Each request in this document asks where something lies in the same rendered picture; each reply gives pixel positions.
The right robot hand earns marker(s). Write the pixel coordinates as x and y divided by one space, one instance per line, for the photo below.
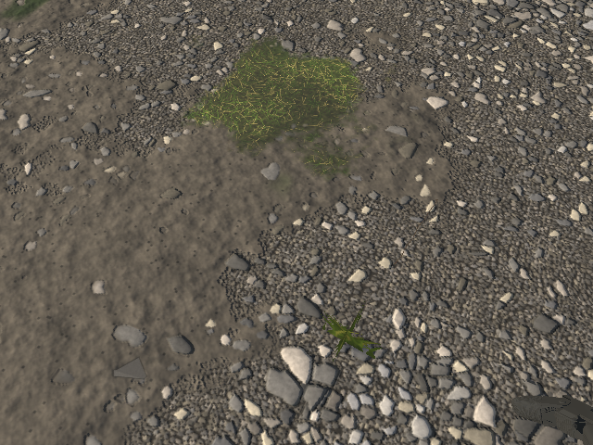
569 415

